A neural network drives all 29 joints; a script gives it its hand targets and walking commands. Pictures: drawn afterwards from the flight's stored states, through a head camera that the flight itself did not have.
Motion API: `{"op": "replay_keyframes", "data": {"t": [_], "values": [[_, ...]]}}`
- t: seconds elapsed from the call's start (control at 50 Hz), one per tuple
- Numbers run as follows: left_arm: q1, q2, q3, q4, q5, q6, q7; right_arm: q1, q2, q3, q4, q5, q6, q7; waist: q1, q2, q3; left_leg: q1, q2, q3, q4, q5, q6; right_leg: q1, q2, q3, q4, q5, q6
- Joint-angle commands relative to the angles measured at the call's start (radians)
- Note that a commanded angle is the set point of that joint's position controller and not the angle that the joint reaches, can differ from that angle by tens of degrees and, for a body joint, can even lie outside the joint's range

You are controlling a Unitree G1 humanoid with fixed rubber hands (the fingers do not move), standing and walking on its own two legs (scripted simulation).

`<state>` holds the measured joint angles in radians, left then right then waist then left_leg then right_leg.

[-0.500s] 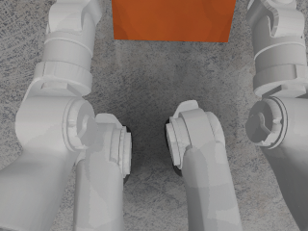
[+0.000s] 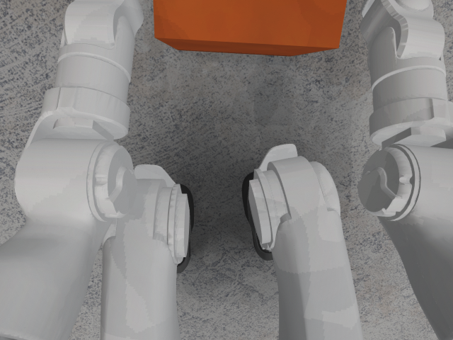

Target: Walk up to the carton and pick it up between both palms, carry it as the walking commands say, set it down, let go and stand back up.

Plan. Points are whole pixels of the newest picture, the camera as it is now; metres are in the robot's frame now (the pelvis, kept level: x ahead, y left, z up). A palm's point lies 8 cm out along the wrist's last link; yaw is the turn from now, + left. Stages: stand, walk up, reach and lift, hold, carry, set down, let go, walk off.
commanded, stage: set down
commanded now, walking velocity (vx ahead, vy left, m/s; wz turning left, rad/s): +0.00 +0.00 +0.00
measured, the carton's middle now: out of the picture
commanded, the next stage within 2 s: none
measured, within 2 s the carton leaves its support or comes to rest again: neither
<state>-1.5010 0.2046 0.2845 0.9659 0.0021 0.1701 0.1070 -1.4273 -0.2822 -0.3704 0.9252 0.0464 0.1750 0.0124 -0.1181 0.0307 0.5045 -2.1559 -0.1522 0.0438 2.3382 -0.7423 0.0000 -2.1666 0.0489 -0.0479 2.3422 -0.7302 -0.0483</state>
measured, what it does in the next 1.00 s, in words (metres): stands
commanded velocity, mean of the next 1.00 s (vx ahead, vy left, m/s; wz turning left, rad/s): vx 0.00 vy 0.00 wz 0.00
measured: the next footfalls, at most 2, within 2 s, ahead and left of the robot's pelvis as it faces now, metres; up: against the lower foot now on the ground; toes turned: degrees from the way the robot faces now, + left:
none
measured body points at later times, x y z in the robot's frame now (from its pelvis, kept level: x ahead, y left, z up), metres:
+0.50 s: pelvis -0.01 +0.00 -0.01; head +0.36 -0.04 +0.23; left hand +0.57 +0.06 -0.19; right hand +0.52 -0.24 -0.19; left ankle +0.08 +0.10 -0.32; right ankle +0.08 -0.10 -0.32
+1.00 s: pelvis -0.03 +0.01 -0.01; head +0.34 -0.03 +0.23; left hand +0.56 +0.09 -0.18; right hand +0.50 -0.27 -0.19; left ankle +0.08 +0.10 -0.32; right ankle +0.08 -0.09 -0.32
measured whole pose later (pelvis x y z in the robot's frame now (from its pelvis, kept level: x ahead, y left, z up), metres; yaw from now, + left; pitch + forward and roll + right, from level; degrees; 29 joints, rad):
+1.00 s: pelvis -0.03 +0.01 -0.01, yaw -2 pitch +30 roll +0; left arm -1.58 0.35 0.04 1.15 -0.22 0.13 0.13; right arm -1.52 -0.41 -0.18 1.18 0.18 0.09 -0.07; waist -0.08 0.02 0.52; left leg -2.20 -0.07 0.06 2.32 -0.65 0.03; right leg -2.23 -0.01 -0.08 2.30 -0.60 -0.09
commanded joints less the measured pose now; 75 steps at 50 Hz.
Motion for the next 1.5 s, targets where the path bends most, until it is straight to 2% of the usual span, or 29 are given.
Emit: {"op": "replay_keyframes", "data": {"t": [0.0, 0.08, 0.1, 0.16, 0.2, 0.32, 0.34, 0.4, 0.5, 0.56, 0.58, 0.62, 0.64, 0.66, 0.72, 0.78, 0.82, 0.88, 0.9, 0.92, 0.96, 0.98, 1.1, 1.2, 1.22, 1.26, 1.36, 1.44, 1.48], "values": [[-0.309, -0.889, -0.367, 0.015, -0.065, 0.040, -0.228, -0.406, 0.856, 0.400, 0.013, 0.042, 0.059, 0.272, -0.030, 0.032, -0.940, 0.281, -0.034, -0.028, -0.155, 0.502, 0.030, 0.511, 0.055, 0.111, -0.201, 0.663, 0.024], [-0.358, -0.891, -0.413, -0.013, -0.119, 0.023, -0.229, -0.469, 0.767, 0.407, -0.058, 0.049, 0.033, 0.253, -0.086, 0.029, -0.974, 0.265, -0.026, -0.030, -0.143, 0.470, 0.022, 0.550, 0.054, 0.104, -0.194, 0.666, 0.019], [-0.334, -0.858, -0.402, -0.002, -0.092, 0.024, -0.226, -0.443, 0.792, 0.401, -0.016, 0.065, 0.035, 0.251, -0.036, 0.046, -0.954, 0.320, -0.034, -0.041, -0.158, 0.477, 0.023, 0.513, 0.056, 0.090, -0.183, 0.626, 0.022], [-0.328, -0.853, -0.368, 0.038, -0.083, 0.024, -0.215, -0.470, 0.796, 0.389, -0.019, 0.056, 0.039, 0.255, -0.019, 0.073, -0.953, 0.326, -0.031, -0.038, -0.147, 0.497, 0.033, 0.495, 0.052, 0.122, -0.198, 0.627, 0.021], [-0.347, -0.851, -0.359, 0.028, -0.101, 0.018, -0.222, -0.417, 0.768, 0.379, 0.007, 0.029, 0.039, 0.245, -0.080, 0.054, -0.912, 0.375, -0.026, -0.039, -0.142, 0.466, 0.022, 0.466, 0.050, 0.090, -0.202, 0.579, 0.024], [-0.377, -0.757, -0.331, -0.003, -0.070, -0.002, -0.210, -0.448, 0.730, 0.350, 0.021, 0.023, 0.018, 0.234, -0.018, 0.041, -0.884, 0.299, -0.027, -0.023, -0.147, 0.438, 0.015, 0.507, 0.054, 0.105, -0.209, 0.576, 0.014], [-0.361, -0.724, -0.328, 0.008, -0.085, -0.005, -0.206, -0.452, 0.714, 0.348, -0.035, 0.030, 0.015, 0.224, -0.075, 0.031, -0.961, 0.324, -0.024, -0.025, -0.140, 0.447, 0.023, 0.523, 0.057, 0.079, -0.192, 0.616, 0.032], [-0.366, -0.631, -0.306, 0.031, -0.062, -0.004, -0.191, -0.356, 0.640, 0.283, 0.103, -0.005, 0.022, 0.209, -0.044, 0.084, -0.900, 0.338, -0.017, -0.016, -0.167, 0.393, 0.018, 0.485, 0.045, 0.088, -0.203, 0.534, 0.026], [-0.346, -0.390, -0.303, -0.050, -0.102, -0.043, -0.129, -0.317, 0.402, 0.237, 0.051, 0.007, -0.034, 0.123, -0.072, 0.024, -1.039, 0.347, -0.004, -0.021, -0.144, 0.473, 0.002, 0.605, 0.034, 0.088, -0.189, 0.654, 0.044], [-0.213, -0.023, -0.189, 0.071, -0.057, -0.064, -0.042, -0.250, 0.019, 0.132, 0.143, 0.004, -0.070, 0.017, -0.022, 0.041, -1.006, 0.376, 0.020, -0.040, -0.171, 0.440, 0.006, 0.544, 0.023, 0.096, -0.208, 0.577, 0.055], [-0.224, 0.062, -0.173, 0.085, -0.073, -0.055, -0.016, -0.270, -0.113, 0.098, 0.123, -0.002, -0.085, -0.016, -0.050, -0.008, -1.005, 0.329, 0.028, -0.046, -0.165, 0.436, -0.002, 0.562, 0.009, 0.080, -0.205, 0.597, 0.052], [-0.211, 0.139, -0.190, 0.046, -0.085, -0.072, 0.011, -0.278, -0.145, 0.171, 0.088, 0.047, -0.099, -0.054, -0.008, 0.012, -1.166, 0.382, 0.034, -0.032, -0.149, 0.514, -0.024, 0.712, -0.003, 0.113, -0.215, 0.726, 0.070], [-0.251, 0.162, -0.191, 0.036, -0.107, -0.072, 0.021, -0.276, -0.206, 0.134, 0.060, 0.041, -0.114, -0.071, -0.064, -0.003, -1.174, 0.345, 0.047, -0.032, -0.139, 0.475, -0.026, 0.691, -0.003, 0.120, -0.228, 0.737, 0.064], [-0.288, 0.199, -0.179, -0.068, -0.104, -0.100, 0.037, -0.261, -0.173, 0.161, 0.030, 0.085, -0.129, -0.090, -0.008, 0.003, -1.285, 0.395, 0.044, -0.034, -0.138, 0.558, -0.024, 0.748, 0.008, 0.128, -0.213, 0.826, 0.063], [-0.376, 0.222, -0.222, -0.095, -0.175, -0.102, 0.055, -0.350, -0.272, 0.140, 0.026, 0.125, -0.145, -0.108, -0.038, 0.035, -1.396, 0.449, 0.062, -0.049, -0.143, 0.599, -0.025, 0.701, -0.017, 0.106, -0.197, 0.843, 0.056], [-0.409, 0.197, -0.263, -0.085, -0.196, -0.087, 0.060, -0.367, -0.288, 0.152, 0.040, 0.138, -0.139, -0.104, -0.056, 0.085, -1.375, 0.480, 0.070, -0.059, -0.165, 0.547, -0.019, 0.631, -0.028, 0.109, -0.217, 0.732, 0.043], [-0.390, 0.244, -0.247, 0.063, -0.226, -0.063, 0.048, -0.432, -0.298, 0.162, 0.077, 0.125, -0.118, -0.102, -0.071, -0.011, -1.220, 0.321, 0.087, -0.060, -0.168, 0.428, -0.002, 0.633, -0.044, 0.100, -0.211, 0.661, 0.040], [-0.387, 0.192, -0.260, 0.064, -0.223, -0.059, 0.018, -0.380, -0.264, 0.176, 0.189, 0.119, -0.111, -0.079, -0.031, 0.008, -1.089, 0.280, 0.105, -0.075, -0.208, 0.361, 0.000, 0.544, -0.048, 0.121, -0.232, 0.560, 0.033], [-0.357, 0.207, -0.248, 0.083, -0.220, -0.064, 0.012, -0.383, -0.269, 0.180, 0.147, 0.112, -0.119, -0.074, -0.070, -0.025, -1.144, 0.300, 0.106, -0.080, -0.184, 0.371, 0.009, 0.604, -0.044, 0.111, -0.221, 0.588, 0.042], [-0.381, 0.227, -0.234, 0.069, -0.199, -0.072, 0.023, -0.443, -0.285, 0.175, 0.101, 0.145, -0.118, -0.074, -0.013, 0.045, -1.135, 0.308, 0.100, -0.057, -0.177, 0.392, 0.000, 0.572, -0.039, 0.144, -0.247, 0.593, 0.031], [-0.437, 0.221, -0.247, 0.053, -0.210, -0.065, 0.021, -0.477, -0.316, 0.140, 0.110, 0.135, -0.124, -0.077, -0.048, 0.043, -1.137, 0.289, 0.104, -0.074, -0.211, 0.327, 0.009, 0.564, -0.050, 0.126, -0.249, 0.520, 0.031], [-0.447, 0.257, -0.226, 0.079, -0.215, -0.061, 0.030, -0.458, -0.302, 0.177, 0.164, 0.142, -0.112, -0.073, -0.014, 0.030, -1.161, 0.353, 0.103, -0.060, -0.222, 0.353, -0.001, 0.570, -0.054, 0.106, -0.250, 0.510, 0.030], [-0.439, 0.325, -0.200, -0.083, -0.170, -0.053, 0.066, -0.470, -0.337, 0.194, 0.027, 0.180, -0.095, -0.088, 0.028, 0.046, -1.484, 0.581, 0.077, -0.049, -0.216, 0.482, 0.005, 0.662, -0.032, 0.084, -0.260, 0.603, 0.037], [-0.413, 0.248, -0.253, -0.303, -0.220, 0.002, 0.083, -0.336, -0.366, 0.162, -0.109, 0.176, -0.058, -0.108, -0.056, 0.023, -1.909, 0.701, 0.072, -0.034, -0.215, 0.602, -0.002, 0.987, -0.018, 0.085, -0.284, 0.831, 0.011], [-0.416, 0.309, -0.230, -0.358, -0.199, 0.015, 0.088, -0.356, -0.389, 0.126, -0.159, 0.174, -0.029, -0.123, -0.026, 0.090, -1.874, 0.657, 0.053, -0.015, -0.257, 0.509, -0.004, 0.938, -0.019, 0.088, -0.310, 0.728, 0.008], [-0.400, 0.311, -0.195, -0.291, -0.197, 0.054, 0.089, -0.392, -0.354, 0.172, -0.216, 0.172, 0.004, -0.125, -0.033, -0.040, -1.835, 0.635, 0.061, -0.031, -0.290, 0.459, 0.027, 1.026, -0.009, 0.071, -0.337, 0.726, 0.040], [-0.357, 0.272, -0.181, -0.282, -0.200, 0.121, 0.082, -0.383, -0.368, 0.162, -0.267, 0.140, 0.081, -0.117, -0.018, -0.077, -1.799, 0.602, 0.049, -0.026, -0.388, 0.401, 0.031, 1.023, -0.019, 0.049, -0.404, 0.674, 0.048], [-0.327, 0.314, -0.133, -0.413, -0.166, 0.106, 0.069, -0.338, -0.304, 0.175, -0.415, 0.153, 0.086, -0.114, 0.019, -0.084, -2.044, 0.651, 0.032, -0.007, -0.423, 0.542, 0.034, 1.232, 0.007, 0.089, -0.447, 0.913, 0.050], [-0.315, 0.317, -0.119, -0.285, -0.143, 0.114, 0.064, -0.252, -0.321, 0.162, -0.224, 0.122, 0.100, -0.105, 0.001, -0.075, -1.878, 0.565, 0.045, -0.003, -0.438, 0.407, 0.030, 1.170, 0.008, 0.114, -0.505, 0.778, 0.022]]}}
